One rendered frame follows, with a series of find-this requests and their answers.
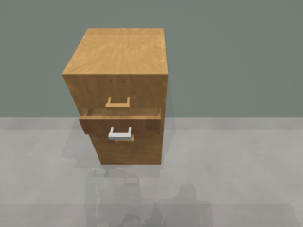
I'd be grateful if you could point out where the cabinet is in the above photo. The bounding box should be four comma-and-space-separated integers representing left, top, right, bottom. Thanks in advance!
62, 28, 168, 165

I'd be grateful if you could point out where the handle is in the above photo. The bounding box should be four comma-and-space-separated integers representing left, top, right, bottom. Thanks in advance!
115, 137, 134, 143
108, 127, 132, 140
105, 103, 130, 111

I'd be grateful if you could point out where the drawer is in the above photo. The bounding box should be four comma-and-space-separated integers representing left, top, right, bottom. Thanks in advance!
79, 108, 161, 135

